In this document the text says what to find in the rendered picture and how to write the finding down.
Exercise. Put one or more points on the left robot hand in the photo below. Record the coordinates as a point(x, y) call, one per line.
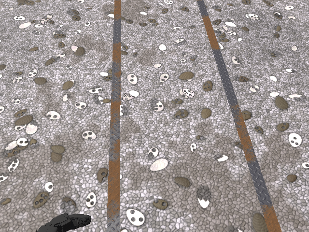
point(66, 222)

